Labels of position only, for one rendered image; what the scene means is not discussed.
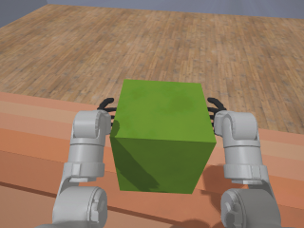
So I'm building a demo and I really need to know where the left robot forearm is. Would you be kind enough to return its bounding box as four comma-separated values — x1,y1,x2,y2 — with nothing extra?
52,109,111,221

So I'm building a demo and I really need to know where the left robot upper arm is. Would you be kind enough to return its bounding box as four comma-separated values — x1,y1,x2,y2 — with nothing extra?
34,186,108,228

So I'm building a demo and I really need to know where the right robot upper arm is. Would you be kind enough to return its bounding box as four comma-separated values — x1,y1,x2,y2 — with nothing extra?
220,188,295,228

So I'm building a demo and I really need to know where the left robot hand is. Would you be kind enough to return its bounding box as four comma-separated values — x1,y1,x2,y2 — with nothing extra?
97,98,117,135

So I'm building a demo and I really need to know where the carton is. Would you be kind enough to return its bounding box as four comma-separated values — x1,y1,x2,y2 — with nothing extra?
109,79,217,195

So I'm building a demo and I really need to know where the right robot hand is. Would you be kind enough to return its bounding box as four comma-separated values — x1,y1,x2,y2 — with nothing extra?
207,97,227,135

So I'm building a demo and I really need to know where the right robot forearm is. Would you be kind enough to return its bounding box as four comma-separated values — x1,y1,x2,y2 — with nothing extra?
214,110,281,222

